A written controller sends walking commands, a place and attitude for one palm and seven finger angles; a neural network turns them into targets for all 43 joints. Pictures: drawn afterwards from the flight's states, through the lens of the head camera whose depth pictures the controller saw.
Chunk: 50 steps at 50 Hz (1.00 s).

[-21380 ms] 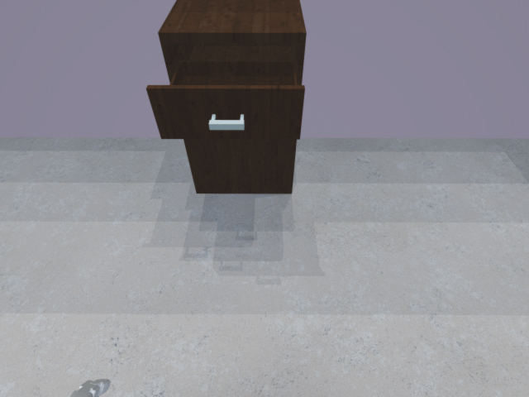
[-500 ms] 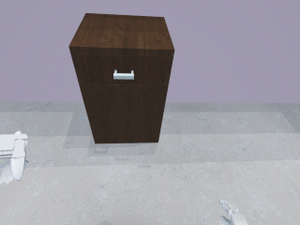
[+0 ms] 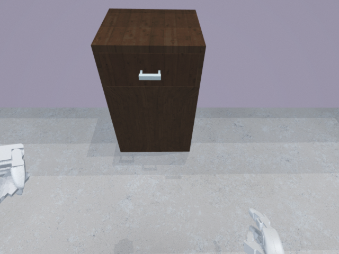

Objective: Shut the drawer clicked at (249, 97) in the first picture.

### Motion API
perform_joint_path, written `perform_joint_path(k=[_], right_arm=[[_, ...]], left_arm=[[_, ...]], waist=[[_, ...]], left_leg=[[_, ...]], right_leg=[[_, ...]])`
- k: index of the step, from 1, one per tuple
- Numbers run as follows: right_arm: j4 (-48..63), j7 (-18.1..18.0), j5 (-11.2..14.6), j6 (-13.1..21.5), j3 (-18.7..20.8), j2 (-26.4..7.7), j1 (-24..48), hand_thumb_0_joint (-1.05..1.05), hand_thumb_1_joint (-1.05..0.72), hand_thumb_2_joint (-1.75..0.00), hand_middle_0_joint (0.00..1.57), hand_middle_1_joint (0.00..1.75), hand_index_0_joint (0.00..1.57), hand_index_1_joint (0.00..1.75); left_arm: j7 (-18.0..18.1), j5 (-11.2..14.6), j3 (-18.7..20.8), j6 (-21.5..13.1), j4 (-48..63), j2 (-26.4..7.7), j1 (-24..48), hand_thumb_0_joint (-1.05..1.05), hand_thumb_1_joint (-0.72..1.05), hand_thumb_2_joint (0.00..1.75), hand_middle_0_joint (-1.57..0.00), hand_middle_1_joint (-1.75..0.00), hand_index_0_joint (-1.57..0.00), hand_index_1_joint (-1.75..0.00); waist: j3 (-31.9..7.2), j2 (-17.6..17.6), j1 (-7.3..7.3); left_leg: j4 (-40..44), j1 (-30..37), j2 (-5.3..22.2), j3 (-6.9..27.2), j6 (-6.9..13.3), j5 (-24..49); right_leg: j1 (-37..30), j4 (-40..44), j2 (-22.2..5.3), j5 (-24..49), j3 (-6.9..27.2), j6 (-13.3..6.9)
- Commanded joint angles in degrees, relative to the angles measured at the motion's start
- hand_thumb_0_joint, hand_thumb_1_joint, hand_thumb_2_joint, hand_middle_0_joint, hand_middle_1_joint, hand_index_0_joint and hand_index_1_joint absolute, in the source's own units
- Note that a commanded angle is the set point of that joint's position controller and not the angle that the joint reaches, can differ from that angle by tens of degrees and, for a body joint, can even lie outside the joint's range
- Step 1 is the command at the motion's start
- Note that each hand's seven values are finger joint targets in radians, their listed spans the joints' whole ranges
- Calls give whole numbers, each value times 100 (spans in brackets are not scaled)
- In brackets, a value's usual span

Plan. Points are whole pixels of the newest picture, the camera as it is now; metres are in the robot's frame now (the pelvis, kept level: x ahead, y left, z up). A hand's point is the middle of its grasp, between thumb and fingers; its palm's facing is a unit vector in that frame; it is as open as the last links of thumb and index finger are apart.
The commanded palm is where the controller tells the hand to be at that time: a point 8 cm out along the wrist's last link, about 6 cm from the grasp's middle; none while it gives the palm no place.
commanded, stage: stop stepping back and stand still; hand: left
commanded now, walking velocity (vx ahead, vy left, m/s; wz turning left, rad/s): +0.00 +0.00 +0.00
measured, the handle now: (150, 74) +0.88 +0.14 -0.08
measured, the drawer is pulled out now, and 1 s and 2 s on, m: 0.00 0.00 0.00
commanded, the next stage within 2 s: let the arm hang, fingers relaxed in 0.32 s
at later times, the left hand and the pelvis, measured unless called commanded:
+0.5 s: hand (47, 199) +0.20 +0.25 +0.09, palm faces +0.20 -0.84 -0.50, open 3.2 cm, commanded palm none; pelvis -0.02 +0.01 +0.00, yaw +3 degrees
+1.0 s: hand out of the picture -0.11 +0.23 -0.17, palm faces +0.09 -0.96 -0.28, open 5.3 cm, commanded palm none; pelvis -0.05 +0.01 +0.00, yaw +5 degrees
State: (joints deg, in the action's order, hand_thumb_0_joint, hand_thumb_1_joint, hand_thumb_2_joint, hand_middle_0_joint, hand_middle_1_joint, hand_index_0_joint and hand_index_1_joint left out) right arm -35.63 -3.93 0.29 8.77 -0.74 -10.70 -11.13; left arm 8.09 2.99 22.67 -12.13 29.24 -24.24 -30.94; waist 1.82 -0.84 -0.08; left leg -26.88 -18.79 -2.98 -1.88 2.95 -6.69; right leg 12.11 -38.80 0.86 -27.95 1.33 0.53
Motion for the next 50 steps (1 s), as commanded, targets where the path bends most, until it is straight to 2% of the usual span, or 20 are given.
perform_joint_path(k=[1, 2, 3, 4, 5, 7, 10, 12, 14, 15, 20, 21, 22, 23, 27, 29, 35, 40, 47, 50], right_arm=[[985, 23, 21, 102, 282, -751, 397, 0, -90, -90, 20, 30, 20, 30], [1054, 40, 1, 26, 290, -701, 460, 0, -90, -90, 20, 30, 20, 30], [1033, 40, -26, -57, 340, -735, 459, 0, -90, -90, 20, 30, 20, 30], [957, 54, 2, -109, 362, -703, 477, 0, -90, -90, 20, 30, 20, 30], [884, 35, -16, -149, 395, -715, 444, 0, -90, -90, 20, 30, 20, 30], [872, -7, -5, -138, 307, -625, 423, 0, -90, -90, 20, 30, 20, 30], [753, -134, 4, -3, 249, -656, 338, 0, -90, -90, 20, 30, 20, 30], [796, -201, 13, 86, 289, -787, 348, 0, -90, -90, 20, 30, 20, 30], [814, -188, 55, 94, 345, -824, 282, 0, -90, -90, 20, 30, 20, 30], [825, -159, 34, 99, 280, -723, 318, 0, -90, -90, 20, 30, 20, 30], [910, -48, 43, 174, 319, -800, 383, 0, -90, -90, 20, 30, 20, 30], [-568, 417, 73, 439, 666, -1569, 744, 0, -90, -90, 20, 30, 20, 30], [-573, 439, 104, -67, 707, -1710, 348, 0, -90, -90, 20, 30, 20, 30], [-376, 424, 104, -209, 665, -1541, 300, 0, -90, -90, 20, 30, 20, 30], [-466, 417, -75, -466, 504, -1550, 400, 0, -90, -90, 20, 30, 20, 30], [-614, 388, -122, -571, 460, -1516, 463, 0, -90, -90, 20, 30, 20, 30], [-1149, 331, -201, -881, 267, -1063, 376, 0, -90, -90, 20, 30, 20, 30], [-1577, 252, -197, -940, 367, -1057, 13, 0, -90, -90, 20, 30, 20, 30], [-2041, 214, -162, -948, 465, -1156, -387, 0, -90, -90, 20, 30, 20, 30], [-2214, 203, -159, -914, 481, -1224, -437, 0, -90, -90, 20, 30, 20, 30]], left_arm=[[-8, -27, 590, -318, 1307, -724, -924, 0, 90, 90, -140, -160, -140, -160], [-47, -30, 510, -360, 1413, -690, -945, 0, 90, 90, -140, -160, -140, -160], [-49, -24, 542, -381, 1505, -773, -795, 0, 90, 90, -140, -160, -140, -160], [-26, 9, 539, -309, 1495, -778, -618, 0, 90, 90, -140, -160, -140, -160], [-10, 2, 431, -277, 1493, -631, -488, 0, 90, 90, -140, -160, -140, -160], [76, -26, 538, -299, 1385, -667, -380, 0, 90, 90, -140, -160, -140, -160], [163, -53, 479, -385, 1197, -591, -313, 0, 90, 90, -140, -160, -140, -160], [164, -83, 451, -427, 1327, -667, -129, 0, 90, 90, -140, -160, -140, -160], [138, -141, 486, -407, 1324, -731, -95, 0, 90, 90, -140, -160, -140, -160], [103, -128, 481, -434, 1593, -769, -68, 0, 90, 90, -140, -160, -140, -160], [45, -69, 480, -496, 1696, -659, -625, 0, 90, 90, -140, -160, -140, -160], [-639, -422, -1844, 302, -3493, 131, 251, 0, 90, 90, -140, -160, -140, -160], [-784, -433, -1537, 868, -3669, -17, 563, 0, 90, 90, -136, -156, -136, -156], [-807, -452, -1535, 1025, -3593, 11, 538, 0, 90, 90, -132, -151, -132, -151], [-827, -497, -1681, 1053, -4686, -146, 1322, 0, 90, 90, -116, -134, -116, -134], [-812, -475, -1756, 1103, -5410, -123, 1636, 0, 90, 90, -108, -125, -108, -125], [-753, -416, -1987, 1283, -7136, 158, 1717, 0, 90, 90, -84, -99, -84, -99], [-752, -417, -1905, 1227, -8045, 198, 1583, 0, 90, 90, -64, -78, -64, -78], [-765, -394, -1929, 1184, -8742, 146, 1602, 0, 90, 90, -36, -47, -36, -47], [-754, -389, -1929, 1173, -8924, 136, 1634, 0, 90, 90, -24, -34, -24, -34]], waist=[[-422, 459, -36], [-313, -21, 21], [-189, -532, 76], [94, -1093, 50], [312, -1046, 85], [114, -614, 142], [-251, 245, 89], [-497, 767, -26], [-618, 223, -16], [-818, 575, 25], [-869, 531, -44], [-591, 307, 201], [-848, 104, 83], [-797, 77, 108], [-728, -818, 0], [-630, -941, 10], [-52, 837, 17], [-166, 1010, 46], [86, 190, 93], [174, 151, 80]], left_leg=[[930, -682, 764, 777, 18, -2131], [137, -658, 429, 489, -117, -1940], [-1067, -248, 165, 251, -274, -1616], [-2028, -193, 177, 302, -345, -1444], [-2508, -250, 277, 348, -332, -1366], [-1736, -451, 474, 390, -250, -1319], [255, 648, 516, 390, -87, -152], [356, 1099, 1032, 857, 89, 1137], [-126, 1143, 929, 637, 73, 1781], [-7, 1108, 849, 635, 48, 2034], [330, 770, 852, 735, -7, 1249], [-586, 602, 897, 691, -75, 2192], [-574, 586, 937, 676, -93, 2061], [-641, 567, 927, 716, -101, 1510], [-332, -87, 931, 1162, 139, 800], [-252, -32, 819, 1137, 126, 566], [434, -180, 646, 1125, 9, -1084], [486, 86, 606, 1115, 6, -1793], [438, 315, 679, 1160, 50, -1649], [621, 313, 757, 1263, 73, -1680]], right_leg=[[-885, 1537, -102, 573, -75, -89], [-474, 2203, -449, 154, 473, -230], [526, 2930, -1142, -801, 1403, -575], [1340, 3321, -1688, -1637, 2138, -890], [1564, 3245, -1729, -1309, 2021, -976], [694, 2574, -1502, 289, 1412, -905], [233, 1506, -735, 1865, 444, -364], [210, 1128, -323, 2229, 93, 29], [-90, 1225, -255, 3126, 129, 147], [-270, 1037, -335, 3432, 9, 55], [-578, 1232, -199, 2592, -72, 16], [285, 680, -602, 3354, -166, -135], [190, 906, -788, 3030, 118, -188], [320, 916, -769, 2716, 44, -208], [38, 804, -609, 2060, 44, -325], [87, 956, -652, 1858, 130, -383], [220, 1528, -551, 414, 264, -373], [284, 1878, -558, 12, 302, -494], [566, 2162, -615, -199, 311, -560], [538, 2107, -572, -124, 246, -540]])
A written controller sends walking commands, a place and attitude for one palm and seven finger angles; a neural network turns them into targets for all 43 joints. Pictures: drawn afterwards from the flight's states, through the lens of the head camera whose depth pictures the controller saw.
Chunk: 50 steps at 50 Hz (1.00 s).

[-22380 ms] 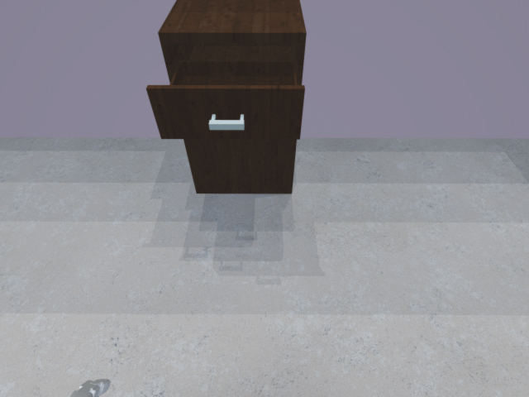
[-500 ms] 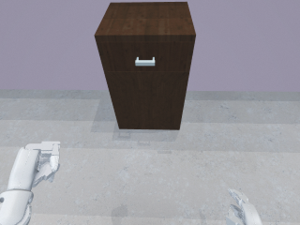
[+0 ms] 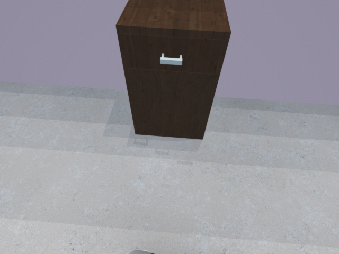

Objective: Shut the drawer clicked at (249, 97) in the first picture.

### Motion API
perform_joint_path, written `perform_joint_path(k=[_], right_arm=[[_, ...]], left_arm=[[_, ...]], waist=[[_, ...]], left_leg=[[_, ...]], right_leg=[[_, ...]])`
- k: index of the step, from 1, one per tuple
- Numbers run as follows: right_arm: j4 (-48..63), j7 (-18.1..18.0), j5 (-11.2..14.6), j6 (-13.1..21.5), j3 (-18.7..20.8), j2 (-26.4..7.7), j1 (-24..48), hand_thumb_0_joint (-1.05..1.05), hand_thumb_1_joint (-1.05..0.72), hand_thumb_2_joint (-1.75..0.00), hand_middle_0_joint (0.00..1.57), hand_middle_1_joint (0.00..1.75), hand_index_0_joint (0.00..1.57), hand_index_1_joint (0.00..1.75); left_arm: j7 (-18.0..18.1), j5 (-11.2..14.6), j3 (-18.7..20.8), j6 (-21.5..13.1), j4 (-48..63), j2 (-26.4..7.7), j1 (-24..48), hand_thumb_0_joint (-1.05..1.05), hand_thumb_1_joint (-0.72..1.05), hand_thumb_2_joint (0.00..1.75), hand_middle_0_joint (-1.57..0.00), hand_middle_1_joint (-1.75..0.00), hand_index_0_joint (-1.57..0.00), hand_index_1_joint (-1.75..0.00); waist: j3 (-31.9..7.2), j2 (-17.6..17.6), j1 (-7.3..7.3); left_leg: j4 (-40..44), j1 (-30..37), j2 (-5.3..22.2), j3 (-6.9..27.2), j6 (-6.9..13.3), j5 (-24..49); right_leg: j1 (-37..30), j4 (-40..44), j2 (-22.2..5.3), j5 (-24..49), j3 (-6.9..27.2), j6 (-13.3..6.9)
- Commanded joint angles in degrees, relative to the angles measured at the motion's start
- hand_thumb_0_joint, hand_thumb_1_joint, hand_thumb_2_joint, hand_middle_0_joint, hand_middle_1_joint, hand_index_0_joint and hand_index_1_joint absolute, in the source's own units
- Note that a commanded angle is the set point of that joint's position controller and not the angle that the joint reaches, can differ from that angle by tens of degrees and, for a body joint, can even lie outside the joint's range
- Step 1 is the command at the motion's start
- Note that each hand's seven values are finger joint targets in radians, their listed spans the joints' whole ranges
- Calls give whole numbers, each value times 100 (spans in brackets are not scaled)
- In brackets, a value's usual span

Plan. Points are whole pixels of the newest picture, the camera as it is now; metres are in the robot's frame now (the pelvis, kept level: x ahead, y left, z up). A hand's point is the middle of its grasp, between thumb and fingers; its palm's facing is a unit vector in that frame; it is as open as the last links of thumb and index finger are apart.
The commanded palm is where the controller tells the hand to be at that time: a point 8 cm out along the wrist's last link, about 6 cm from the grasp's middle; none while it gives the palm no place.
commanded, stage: let the arm hang, fingers relaxed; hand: left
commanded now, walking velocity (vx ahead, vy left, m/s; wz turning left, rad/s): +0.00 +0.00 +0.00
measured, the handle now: (171, 58) +0.94 +0.06 -0.09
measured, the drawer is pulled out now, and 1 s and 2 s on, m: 0.00 0.00 0.00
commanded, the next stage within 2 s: look to check the result in 0.52 s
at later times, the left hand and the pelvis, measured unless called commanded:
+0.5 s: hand out of the picture +0.12 +0.21 -0.15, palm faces -0.02 -0.96 -0.29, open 7.3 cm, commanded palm none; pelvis +0.03 -0.01 +0.01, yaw -1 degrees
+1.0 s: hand out of the picture +0.13 +0.20 -0.15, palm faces -0.02 -0.95 -0.31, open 7.4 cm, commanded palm none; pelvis +0.06 -0.03 +0.01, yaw -2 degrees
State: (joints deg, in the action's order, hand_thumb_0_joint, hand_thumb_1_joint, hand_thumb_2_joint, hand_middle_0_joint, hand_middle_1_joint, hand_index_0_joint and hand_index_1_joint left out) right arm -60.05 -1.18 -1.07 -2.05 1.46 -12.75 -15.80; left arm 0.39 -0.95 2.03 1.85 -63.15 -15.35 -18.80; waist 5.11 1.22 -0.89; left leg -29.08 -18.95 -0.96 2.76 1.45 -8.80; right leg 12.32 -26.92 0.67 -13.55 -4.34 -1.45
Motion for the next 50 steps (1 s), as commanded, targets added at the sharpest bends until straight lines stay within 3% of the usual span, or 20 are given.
perform_joint_path(k=[1, 5, 14, 21, 26, 38, 50], right_arm=[[211, -69, -18, 177, 264, -1051, 62, 0, -90, -90, 20, 30, 20, 30], [100, -79, -21, 234, 254, -1122, 195, 0, -90, -90, 20, 30, 20, 30], [-54, -45, -23, 286, 209, -1162, 494, 0, -90, -90, 20, 30, 20, 30], [-74, -46, 1, 354, 183, -1241, 715, 0, -90, -90, 20, 30, 20, 30], [-95, -57, 10, 351, 160, -1267, 810, 0, -90, -90, 20, 30, 20, 30], [-148, -91, 15, 330, 125, -1318, 900, 0, -90, -90, 20, 30, 20, 30], [-196, -111, 16, 305, 107, -1278, 848, 0, -90, -90, 20, 30, 20, 30]], left_arm=[[23, 1, 135, -227, 258, -780, 392, 0, 90, 90, -20, -30, -20, -30], [32, 3, 147, -236, 114, -806, 410, 0, 90, 90, -20, -30, -20, -30], [27, 9, 128, -280, 74, -933, 766, 0, 90, 90, -20, -30, -20, -30], [41, 19, 135, -357, 152, -1013, 1061, 0, 90, 90, -20, -30, -20, -30], [61, 34, 139, -376, 175, -1056, 1215, 0, 90, 90, -20, -30, -20, -30], [90, 55, 146, -375, 144, -1068, 1274, 0, 90, 90, -20, -30, -20, -30], [107, 64, 144, -361, 106, -1039, 1199, 0, 90, 90, -20, -30, -20, -30]], waist=[[-126, 40, 147], [-96, -24, 67], [-106, 61, 75], [-543, -38, 105], [-644, -138, 131], [-821, -146, 145], [-667, -155, 143]], left_leg=[[930, 326, 587, 834, 227, -1481], [1270, 91, 694, 1008, 271, -1565], [1294, 392, 653, 798, 196, -890], [996, 907, 670, 551, 136, 588], [919, 1074, 674, 442, 85, 1059], [879, 1376, 725, 312, 41, 1428], [918, 1435, 735, 234, 15, 1329]], right_leg=[[499, 860, -516, -1480, 790, -329], [88, 731, -465, -1065, 735, -276], [43, 879, -576, -701, 764, -227], [-254, 911, -680, 356, 797, -186], [-438, 921, -716, 1000, 784, -156], [-719, 979, -737, 1695, 801, -118], [-736, 1079, -726, 1767, 815, -100]])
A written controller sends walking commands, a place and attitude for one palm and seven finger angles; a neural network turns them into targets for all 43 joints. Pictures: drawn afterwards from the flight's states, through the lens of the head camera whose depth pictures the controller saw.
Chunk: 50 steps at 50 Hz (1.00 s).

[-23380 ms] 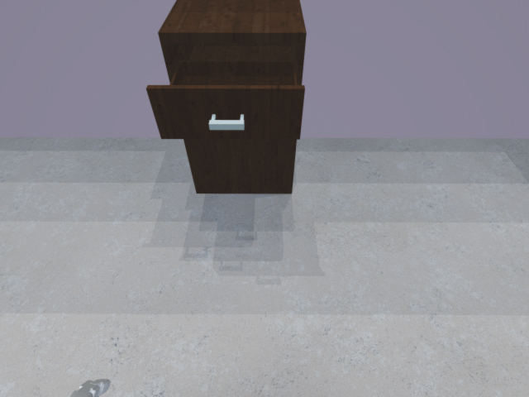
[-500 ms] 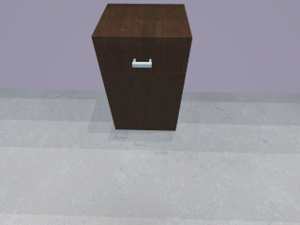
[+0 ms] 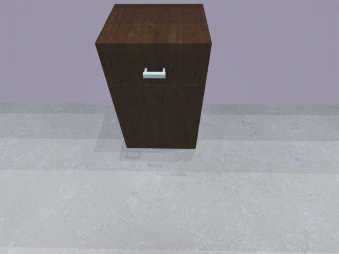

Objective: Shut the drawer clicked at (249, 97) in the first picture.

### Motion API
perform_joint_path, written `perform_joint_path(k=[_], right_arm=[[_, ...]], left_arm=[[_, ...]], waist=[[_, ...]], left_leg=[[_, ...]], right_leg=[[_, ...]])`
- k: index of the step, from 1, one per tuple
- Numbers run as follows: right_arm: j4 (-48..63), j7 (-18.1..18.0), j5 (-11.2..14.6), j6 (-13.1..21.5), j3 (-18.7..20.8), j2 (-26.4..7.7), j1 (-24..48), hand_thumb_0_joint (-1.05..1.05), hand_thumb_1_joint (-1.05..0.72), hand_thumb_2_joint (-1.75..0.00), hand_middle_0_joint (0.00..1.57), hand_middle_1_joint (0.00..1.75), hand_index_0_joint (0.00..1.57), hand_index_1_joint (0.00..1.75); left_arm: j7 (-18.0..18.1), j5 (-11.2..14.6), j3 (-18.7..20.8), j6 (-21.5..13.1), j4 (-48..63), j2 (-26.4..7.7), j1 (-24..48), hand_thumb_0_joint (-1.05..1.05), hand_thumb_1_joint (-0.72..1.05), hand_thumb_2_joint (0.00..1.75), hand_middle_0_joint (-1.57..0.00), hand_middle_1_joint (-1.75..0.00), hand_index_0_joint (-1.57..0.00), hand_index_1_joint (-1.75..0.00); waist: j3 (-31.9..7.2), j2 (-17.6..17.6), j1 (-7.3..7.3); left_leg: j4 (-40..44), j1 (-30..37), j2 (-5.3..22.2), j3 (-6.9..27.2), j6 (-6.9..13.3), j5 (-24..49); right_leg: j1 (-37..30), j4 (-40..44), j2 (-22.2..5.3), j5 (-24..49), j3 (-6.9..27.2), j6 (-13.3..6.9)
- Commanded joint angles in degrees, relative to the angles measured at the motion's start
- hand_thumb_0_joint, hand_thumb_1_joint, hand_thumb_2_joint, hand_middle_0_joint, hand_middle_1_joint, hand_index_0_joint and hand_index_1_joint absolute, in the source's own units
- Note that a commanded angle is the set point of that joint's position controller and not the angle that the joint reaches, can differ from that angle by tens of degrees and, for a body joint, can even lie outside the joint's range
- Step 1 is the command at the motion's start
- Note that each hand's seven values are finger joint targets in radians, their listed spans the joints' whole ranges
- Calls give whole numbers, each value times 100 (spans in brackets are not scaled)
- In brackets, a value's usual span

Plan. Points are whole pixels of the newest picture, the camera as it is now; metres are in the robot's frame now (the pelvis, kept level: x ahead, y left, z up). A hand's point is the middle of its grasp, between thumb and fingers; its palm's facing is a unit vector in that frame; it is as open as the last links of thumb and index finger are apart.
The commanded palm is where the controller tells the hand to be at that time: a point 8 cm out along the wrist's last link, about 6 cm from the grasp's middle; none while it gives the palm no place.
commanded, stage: look to check the result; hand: left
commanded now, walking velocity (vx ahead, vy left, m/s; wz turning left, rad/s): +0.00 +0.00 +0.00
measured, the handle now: (154, 72) +0.87 +0.12 -0.10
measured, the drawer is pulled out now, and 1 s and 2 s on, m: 0.00 0.00 0.00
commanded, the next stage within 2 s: stand and wait in 0.14 s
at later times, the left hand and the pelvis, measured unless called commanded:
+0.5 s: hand out of the picture +0.05 +0.22 -0.17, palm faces +0.01 -0.96 -0.29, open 7.4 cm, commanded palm none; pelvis +0.00 +0.00 +0.00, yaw +0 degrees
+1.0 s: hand out of the picture +0.05 +0.23 -0.16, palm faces +0.00 -0.96 -0.29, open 7.4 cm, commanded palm none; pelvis -0.01 +0.01 +0.00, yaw +0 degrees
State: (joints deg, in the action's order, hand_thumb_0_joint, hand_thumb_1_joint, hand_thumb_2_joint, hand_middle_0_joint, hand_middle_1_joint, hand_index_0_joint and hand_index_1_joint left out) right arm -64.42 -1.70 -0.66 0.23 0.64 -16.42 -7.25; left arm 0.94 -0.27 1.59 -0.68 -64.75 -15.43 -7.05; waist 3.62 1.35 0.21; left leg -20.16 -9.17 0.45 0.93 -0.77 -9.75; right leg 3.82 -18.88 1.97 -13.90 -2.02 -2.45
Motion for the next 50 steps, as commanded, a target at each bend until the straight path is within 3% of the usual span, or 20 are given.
perform_joint_path(k=[1, 8, 15, 22, 31, 38, 50], right_arm=[[257, -58, -16, 74, 194, -917, -3, 0, -90, -90, 20, 30, 20, 30], [218, -56, -31, 69, 185, -883, -33, 0, -90, -90, 20, 30, 20, 30], [198, -65, -30, 81, 174, -863, -82, 0, -90, -90, 20, 30, 20, 30], [174, -62, -28, 81, 161, -828, -124, 0, -90, -90, 20, 30, 20, 30], [172, -61, -16, 86, 172, -853, -176, 0, -90, -90, 20, 30, 20, 30], [152, -58, -25, 100, 169, -852, -151, 0, -90, -90, 20, 30, 20, 30], [161, -44, -28, 111, 183, -918, -85, 0, -90, -90, 20, 30, 20, 30]], left_arm=[[53, -11, 190, -111, 269, -1056, -11, 0, 90, 90, -20, -30, -20, -30], [42, -6, 172, -101, 254, -993, -12, 0, 90, 90, -20, -30, -20, -30], [41, -3, 178, -110, 246, -986, -55, 0, 90, 90, -20, -30, -20, -30], [25, -4, 160, -93, 222, -942, -95, 0, 90, 90, -20, -30, -20, -30], [27, -3, 155, -107, 205, -963, -137, 0, 90, 90, -20, -30, -20, -30], [17, 0, 147, -97, 201, -956, -117, 0, 90, 90, -20, -30, -20, -30], [6, -7, 142, -106, 188, -997, -92, 0, 90, 90, -20, -30, -20, -30]], waist=[[-535, -208, 27], [-344, -165, 39], [-346, -180, 37], [-271, -68, 34], [-339, -201, 33], [-278, -21, 27], [-246, -111, 32]], left_leg=[[4, 474, 588, 410, 234, 1433], [100, 408, 594, 412, 229, 1145], [102, 410, 600, 402, 220, 1195], [166, 364, 602, 441, 229, 953], [150, 387, 602, 447, 232, 990], [191, 359, 615, 480, 248, 955], [252, 357, 612, 522, 261, 858]], right_leg=[[114, 287, -859, 1830, 576, 21], [229, 379, -835, 1431, 616, -2], [186, 381, -834, 1530, 615, 0], [287, 451, -807, 1049, 658, -22], [281, 432, -807, 1089, 638, -11], [319, 414, -807, 940, 632, -31], [395, 449, -815, 769, 634, -27]])
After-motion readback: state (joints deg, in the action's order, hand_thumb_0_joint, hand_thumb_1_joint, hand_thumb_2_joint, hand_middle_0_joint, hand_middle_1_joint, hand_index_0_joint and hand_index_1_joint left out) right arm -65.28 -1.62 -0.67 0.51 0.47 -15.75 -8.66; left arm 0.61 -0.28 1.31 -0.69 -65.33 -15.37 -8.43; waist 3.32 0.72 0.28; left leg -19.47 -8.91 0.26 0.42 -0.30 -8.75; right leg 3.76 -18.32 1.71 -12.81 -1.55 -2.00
